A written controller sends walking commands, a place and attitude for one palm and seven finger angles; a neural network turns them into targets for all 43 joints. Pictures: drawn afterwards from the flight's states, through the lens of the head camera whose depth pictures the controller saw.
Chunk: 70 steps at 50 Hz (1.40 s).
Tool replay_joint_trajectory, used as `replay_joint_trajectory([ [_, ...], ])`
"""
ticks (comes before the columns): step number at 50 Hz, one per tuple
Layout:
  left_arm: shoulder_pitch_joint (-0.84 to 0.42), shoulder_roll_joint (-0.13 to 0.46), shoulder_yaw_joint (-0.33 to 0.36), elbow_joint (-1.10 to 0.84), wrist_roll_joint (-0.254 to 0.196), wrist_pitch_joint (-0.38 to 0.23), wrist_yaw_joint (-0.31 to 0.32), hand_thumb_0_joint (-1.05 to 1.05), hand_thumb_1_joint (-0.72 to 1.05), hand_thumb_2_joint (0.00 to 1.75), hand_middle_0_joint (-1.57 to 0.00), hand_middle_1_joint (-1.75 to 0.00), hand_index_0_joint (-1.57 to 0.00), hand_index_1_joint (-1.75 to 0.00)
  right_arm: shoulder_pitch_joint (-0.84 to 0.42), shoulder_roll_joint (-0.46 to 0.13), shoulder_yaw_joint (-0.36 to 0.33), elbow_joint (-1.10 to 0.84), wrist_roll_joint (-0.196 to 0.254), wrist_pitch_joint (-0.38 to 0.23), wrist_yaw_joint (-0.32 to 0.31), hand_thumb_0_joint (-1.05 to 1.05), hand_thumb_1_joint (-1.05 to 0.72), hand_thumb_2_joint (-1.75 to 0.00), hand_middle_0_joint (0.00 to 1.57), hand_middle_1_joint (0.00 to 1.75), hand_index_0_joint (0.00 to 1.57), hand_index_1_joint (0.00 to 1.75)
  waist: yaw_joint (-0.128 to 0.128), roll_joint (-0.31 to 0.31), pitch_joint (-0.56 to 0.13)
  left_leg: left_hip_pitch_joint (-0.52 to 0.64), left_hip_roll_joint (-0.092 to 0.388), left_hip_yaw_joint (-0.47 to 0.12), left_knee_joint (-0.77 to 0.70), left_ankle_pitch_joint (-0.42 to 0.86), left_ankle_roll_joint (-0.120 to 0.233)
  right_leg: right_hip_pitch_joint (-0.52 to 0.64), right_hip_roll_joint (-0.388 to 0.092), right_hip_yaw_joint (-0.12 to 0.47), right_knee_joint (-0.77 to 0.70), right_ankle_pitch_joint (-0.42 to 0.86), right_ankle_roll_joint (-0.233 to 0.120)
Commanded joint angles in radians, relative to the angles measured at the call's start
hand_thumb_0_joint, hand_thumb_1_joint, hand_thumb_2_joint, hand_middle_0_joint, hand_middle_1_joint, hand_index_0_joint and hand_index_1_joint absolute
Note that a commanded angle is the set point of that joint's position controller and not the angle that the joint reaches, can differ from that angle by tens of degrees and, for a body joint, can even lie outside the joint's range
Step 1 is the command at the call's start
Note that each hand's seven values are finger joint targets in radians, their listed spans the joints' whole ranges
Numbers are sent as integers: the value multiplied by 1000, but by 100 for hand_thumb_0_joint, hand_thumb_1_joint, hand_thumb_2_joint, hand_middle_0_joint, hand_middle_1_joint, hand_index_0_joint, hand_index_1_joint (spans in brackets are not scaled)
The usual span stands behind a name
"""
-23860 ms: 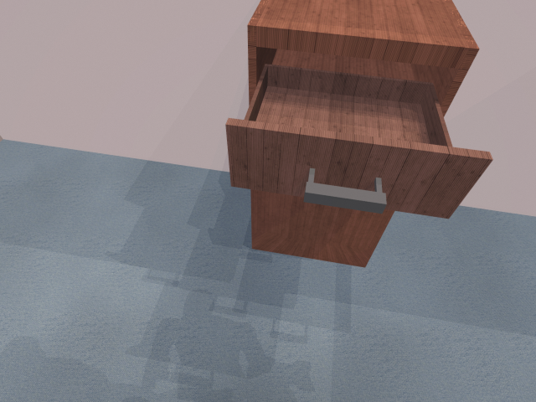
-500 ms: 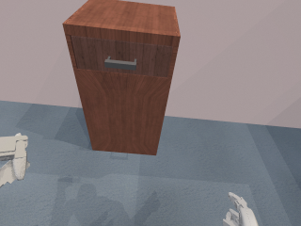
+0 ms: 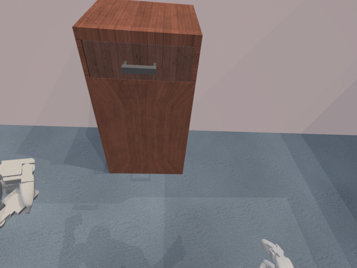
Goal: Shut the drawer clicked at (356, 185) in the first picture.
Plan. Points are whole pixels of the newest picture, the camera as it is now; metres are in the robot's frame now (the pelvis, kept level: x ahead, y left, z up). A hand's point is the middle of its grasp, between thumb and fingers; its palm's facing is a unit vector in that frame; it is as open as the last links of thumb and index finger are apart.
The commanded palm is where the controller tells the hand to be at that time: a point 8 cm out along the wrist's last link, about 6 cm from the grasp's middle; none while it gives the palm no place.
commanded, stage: stop stepping back and stand still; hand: left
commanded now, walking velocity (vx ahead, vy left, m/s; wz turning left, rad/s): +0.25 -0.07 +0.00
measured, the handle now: (139, 66) +0.85 +0.23 +0.04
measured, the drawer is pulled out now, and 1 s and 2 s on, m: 0.00 0.00 0.00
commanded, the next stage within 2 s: let the arm hang, fingers relaxed in 0.80 s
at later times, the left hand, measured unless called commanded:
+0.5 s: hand (43, 195) +0.18 +0.24 +0.17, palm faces +0.42 -0.80 -0.44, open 3.2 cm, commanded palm +0.13 +0.27 +0.18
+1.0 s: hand (64, 217) +0.20 +0.25 +0.04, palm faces +0.17 -0.85 -0.50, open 3.1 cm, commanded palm none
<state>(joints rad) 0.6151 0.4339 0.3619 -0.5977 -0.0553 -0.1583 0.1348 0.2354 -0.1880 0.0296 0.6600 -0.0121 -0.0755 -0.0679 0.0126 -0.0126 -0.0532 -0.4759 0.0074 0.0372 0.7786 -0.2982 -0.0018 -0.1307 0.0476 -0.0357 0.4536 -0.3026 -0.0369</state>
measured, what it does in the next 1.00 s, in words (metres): steps on the spot: left foot, then right foot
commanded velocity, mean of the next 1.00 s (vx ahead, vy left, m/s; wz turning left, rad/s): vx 0.02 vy -0.01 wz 0.00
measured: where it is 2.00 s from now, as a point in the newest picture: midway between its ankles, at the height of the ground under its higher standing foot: outside the picture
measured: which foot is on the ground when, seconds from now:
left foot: up 0.00-0.04, down 0.06-1.00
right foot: down 0.00-0.06, up 0.08-0.28, down 0.30-1.00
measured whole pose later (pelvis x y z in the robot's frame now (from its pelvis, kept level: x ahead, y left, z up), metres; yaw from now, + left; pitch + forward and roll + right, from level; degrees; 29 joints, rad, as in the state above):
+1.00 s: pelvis +0.01 +0.00 +0.00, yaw +2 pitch +1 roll +0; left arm 0.39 0.37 0.17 0.01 0.02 -0.09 0.03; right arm 0.14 -0.30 -0.02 0.74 0.00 -0.07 0.00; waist 0.02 0.08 -0.01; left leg -0.33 0.01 0.03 0.58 -0.27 0.01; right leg -0.32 -0.02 -0.08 0.57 -0.26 -0.02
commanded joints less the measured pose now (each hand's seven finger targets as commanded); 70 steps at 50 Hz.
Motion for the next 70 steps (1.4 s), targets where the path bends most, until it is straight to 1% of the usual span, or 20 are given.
replay_joint_trajectory([
  [1,-140,90,61,-166,11,-48,27,0,90,90,-140,-160,-140,-160,-127,-138,-61,-158,12,-65,-33,0,-90,-90,20,30,20,30,-59,13,111,303,63,-25,-185,-63,29,-391,-223,110,-63,-359,-104],
  [2,-155,81,51,-190,9,-52,23,0,90,90,-140,-160,-140,-160,-134,-156,-59,-163,11,-76,-43,0,-90,-90,20,30,20,30,-60,184,131,327,101,-104,-350,-139,47,-423,-144,31,103,-323,-62],
  [3,-172,81,60,-220,15,-69,29,0,90,90,-140,-160,-140,-160,-117,-176,-53,-171,7,-90,-41,0,-90,-90,20,30,20,30,-51,423,139,333,241,-405,-537,-280,97,-484,-31,-25,326,-304,0],
  [4,-195,93,69,-244,28,-88,36,0,90,90,-140,-160,-140,-160,-107,-146,-40,-180,4,-103,-34,0,-90,-90,20,30,20,30,-51,458,149,278,334,-595,-638,-315,164,-472,-6,11,513,-298,11],
  [7,-145,179,150,-244,27,-93,32,0,90,90,-140,-160,-140,-160,-97,-128,-48,-170,-4,-120,-18,0,-90,-90,20,30,20,30,-21,152,89,145,320,-502,-637,-306,171,-327,-62,61,551,-205,16],
  [12,72,123,141,-198,37,-90,29,0,90,90,-140,-160,-140,-160,-111,-140,-60,-208,3,-92,4,0,-90,-90,20,30,20,30,2,223,29,-144,155,-99,-505,-365,65,140,-37,-50,141,-130,12],
  [13,82,115,134,-176,41,-92,27,0,90,90,-140,-160,-140,-160,-116,-133,-63,-213,3,-81,6,0,-90,-90,20,30,20,30,1,141,58,-177,98,-45,-357,-329,43,122,-73,31,25,-180,-8],
  [15,24,146,149,-185,26,-87,25,0,90,90,-140,-160,-140,-160,-111,-122,-73,-205,6,-63,5,0,-90,-90,20,30,20,30,-12,-220,81,-82,-17,-3,161,-152,6,-182,-378,523,-340,-427,-132],
  [16,-48,157,167,-191,18,-106,24,0,90,90,-140,-160,-140,-160,-86,-128,-72,-176,-7,-70,1,0,-90,-90,20,30,20,30,-33,-155,88,-47,16,-28,234,-85,2,-207,-377,436,-306,-213,-135],
  [18,-70,163,189,-143,29,-109,37,0,90,90,-140,-160,-140,-160,-55,-116,-67,-144,0,-85,-1,0,-90,-90,20,30,20,30,-45,-126,-8,44,37,-41,140,-100,7,-193,-339,347,-243,-219,-120],
  [22,-47,78,108,-126,29,-108,34,0,90,90,-140,-160,-140,-160,-95,-119,-63,-148,5,-97,-29,0,-90,-90,20,30,20,30,-39,-26,53,287,34,-6,-290,1,30,-286,-228,153,-120,-186,-52],
  [24,-67,79,100,-163,34,-129,34,0,90,90,-140,-160,-140,-160,-103,-139,-59,-156,2,-114,-33,0,-90,-90,20,30,20,30,-18,152,55,258,136,-164,-447,28,67,-216,-117,89,26,-44,14],
  [26,-69,95,104,-184,41,-131,37,0,90,90,-140,-160,-140,-160,-100,-150,-64,-173,18,-119,-28,0,-90,-90,20,30,20,30,-3,120,0,233,183,-202,-422,203,89,-109,-74,49,70,135,56],
  [34,15,94,115,-158,30,-124,26,0,90,90,-140,-160,-140,-160,-100,-130,-65,-183,12,-113,-5,0,-90,-90,20,30,20,30,-14,40,-34,218,64,-58,-337,204,27,-18,-135,119,-51,271,14],
  [44,25,83,107,-115,15,-97,25,0,90,90,-140,-160,-140,-160,-116,-129,-64,-199,16,-72,-16,0,-90,-90,20,30,20,30,-18,25,-17,271,63,-55,-362,200,29,-62,-128,110,-106,230,23],
  [45,-150,15,-257,694,108,42,-121,0,90,90,-140,-160,-140,-160,-161,-342,-127,49,15,-107,82,0,-90,-90,20,30,20,30,-60,65,42,193,105,-90,-186,401,36,-193,-206,35,73,433,-2],
  [48,-184,-43,-243,738,88,132,-138,0,90,90,-128,-147,-128,-147,-86,-253,-108,18,19,-14,79,0,-90,-90,20,30,20,30,-28,22,-37,175,135,-136,-247,340,56,-190,-149,30,96,170,5],
  [52,-309,6,-265,963,94,136,-134,0,90,90,-112,-130,-112,-130,-87,-264,-90,35,-4,25,74,0,-90,-90,20,30,20,30,-20,-186,-58,160,88,-143,-233,295,61,-112,-177,77,60,239,-37],
  [61,-376,-12,-319,1400,72,156,-126,0,90,90,-76,-91,-76,-91,-87,-215,-60,196,-13,72,63,0,-90,-90,20,30,20,30,-4,177,29,145,80,-153,-415,-4,46,-68,-154,90,-69,-50,-23],
  [70,-399,-10,-316,1598,69,147,-127,0,90,90,-40,-52,-40,-52,37,-202,-74,328,-11,84,53,0,-90,-90,20,30,20,30,-25,32,78,210,79,-135,-422,-54,46,-135,-171,95,-174,-148,-38],
])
